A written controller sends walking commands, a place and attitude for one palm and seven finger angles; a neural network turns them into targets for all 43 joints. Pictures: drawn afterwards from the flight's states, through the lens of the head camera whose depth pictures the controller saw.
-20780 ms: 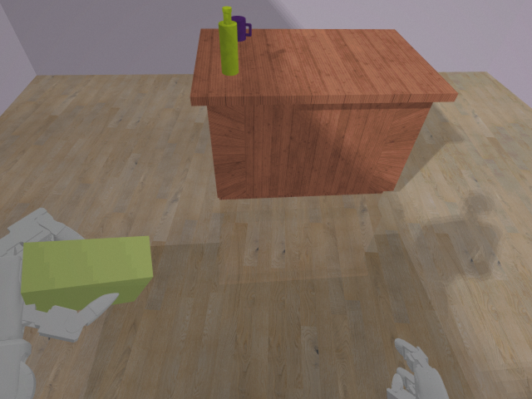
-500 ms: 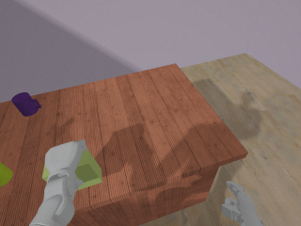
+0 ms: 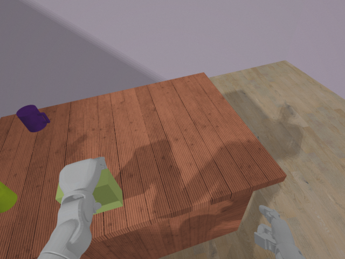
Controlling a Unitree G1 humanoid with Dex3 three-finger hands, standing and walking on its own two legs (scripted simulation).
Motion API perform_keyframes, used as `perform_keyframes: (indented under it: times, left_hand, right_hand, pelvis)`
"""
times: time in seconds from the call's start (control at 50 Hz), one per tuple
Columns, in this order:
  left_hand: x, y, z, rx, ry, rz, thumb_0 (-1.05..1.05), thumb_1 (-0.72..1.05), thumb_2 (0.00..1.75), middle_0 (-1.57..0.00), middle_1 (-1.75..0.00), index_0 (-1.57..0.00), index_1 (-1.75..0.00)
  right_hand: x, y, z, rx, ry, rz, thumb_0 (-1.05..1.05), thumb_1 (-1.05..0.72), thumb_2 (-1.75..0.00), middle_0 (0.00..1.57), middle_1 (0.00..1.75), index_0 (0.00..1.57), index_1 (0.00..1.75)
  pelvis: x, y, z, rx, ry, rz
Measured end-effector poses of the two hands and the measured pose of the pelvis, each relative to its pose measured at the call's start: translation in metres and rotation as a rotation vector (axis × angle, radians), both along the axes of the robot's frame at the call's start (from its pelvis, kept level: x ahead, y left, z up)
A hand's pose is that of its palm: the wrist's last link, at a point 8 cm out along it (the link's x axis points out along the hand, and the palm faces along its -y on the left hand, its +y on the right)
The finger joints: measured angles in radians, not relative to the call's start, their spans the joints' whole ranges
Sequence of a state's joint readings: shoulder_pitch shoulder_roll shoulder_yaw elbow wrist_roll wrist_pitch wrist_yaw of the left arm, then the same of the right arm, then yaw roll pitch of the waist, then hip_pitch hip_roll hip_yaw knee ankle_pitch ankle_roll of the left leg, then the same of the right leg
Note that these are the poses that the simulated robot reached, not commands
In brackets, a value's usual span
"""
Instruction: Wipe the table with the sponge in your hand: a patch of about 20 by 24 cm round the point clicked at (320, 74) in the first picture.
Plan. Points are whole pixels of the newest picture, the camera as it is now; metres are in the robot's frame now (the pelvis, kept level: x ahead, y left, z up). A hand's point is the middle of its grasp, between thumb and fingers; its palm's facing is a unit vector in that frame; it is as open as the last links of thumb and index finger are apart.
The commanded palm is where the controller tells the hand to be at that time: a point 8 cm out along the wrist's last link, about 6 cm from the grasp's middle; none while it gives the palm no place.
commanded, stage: lower the sponge onto the table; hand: left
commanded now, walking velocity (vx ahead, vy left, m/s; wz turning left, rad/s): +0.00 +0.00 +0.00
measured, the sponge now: (95, 198) +0.24 +0.26 -0.01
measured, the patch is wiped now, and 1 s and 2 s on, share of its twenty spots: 0.00 0.00 0.25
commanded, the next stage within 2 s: wipe forward along the first lane in 1.52 s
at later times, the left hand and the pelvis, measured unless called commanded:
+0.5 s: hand (87, 198) +0.23 +0.26 +0.01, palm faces -0.09 -0.12 -0.99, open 9.0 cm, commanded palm +0.22 +0.25 +0.08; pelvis +0.00 -0.01 +0.00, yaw +0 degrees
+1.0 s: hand (92, 196) +0.24 +0.26 -0.01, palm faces -0.08 -0.09 -0.99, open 9.0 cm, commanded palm +0.23 +0.26 +0.05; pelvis +0.00 +0.00 +0.00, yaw +0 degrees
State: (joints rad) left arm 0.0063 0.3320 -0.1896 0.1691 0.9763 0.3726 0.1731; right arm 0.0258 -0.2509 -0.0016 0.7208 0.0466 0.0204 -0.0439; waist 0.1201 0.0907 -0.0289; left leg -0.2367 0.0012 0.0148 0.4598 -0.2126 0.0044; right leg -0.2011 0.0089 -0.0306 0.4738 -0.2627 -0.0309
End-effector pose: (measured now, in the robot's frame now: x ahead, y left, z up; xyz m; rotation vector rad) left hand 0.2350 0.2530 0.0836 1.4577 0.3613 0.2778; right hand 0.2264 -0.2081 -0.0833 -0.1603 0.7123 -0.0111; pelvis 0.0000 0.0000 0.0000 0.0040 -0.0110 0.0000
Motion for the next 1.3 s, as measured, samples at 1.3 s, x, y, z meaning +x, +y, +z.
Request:
perform_keyframes:
  times: [1.3]
  left_hand:
    - [-0.004, 0.009, -0.049, 0.001, 0.071, 0.033, 0.00, -0.43, 1.08, -0.84, -1.43, -0.84, -1.43]
  right_hand:
    - [-0.020, -0.017, -0.011, -0.026, 0.056, -0.063, 0.01, -0.91, -0.90, 0.20, 0.30, 0.20, 0.30]
  pelvis:
    - [0.000, 0.000, -0.007, -0.005, 0.053, -0.004]
